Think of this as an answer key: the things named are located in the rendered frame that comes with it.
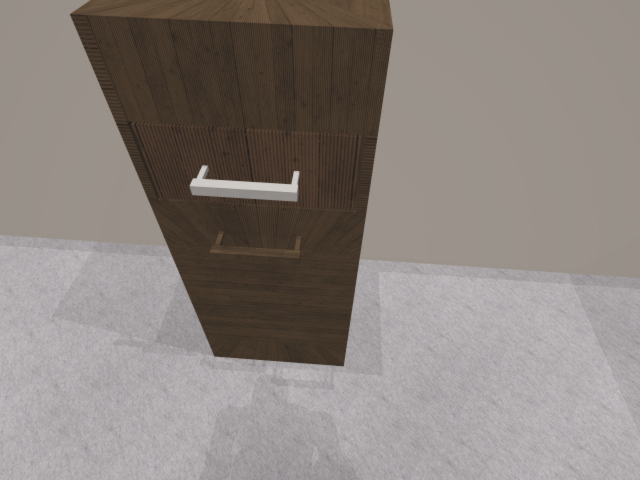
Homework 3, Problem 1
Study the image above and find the drawer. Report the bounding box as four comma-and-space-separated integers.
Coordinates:
131, 122, 362, 210

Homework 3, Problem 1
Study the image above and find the cabinet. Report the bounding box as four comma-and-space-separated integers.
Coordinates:
70, 0, 393, 366

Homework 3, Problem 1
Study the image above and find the handle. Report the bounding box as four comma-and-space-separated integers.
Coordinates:
190, 165, 300, 202
210, 245, 301, 265

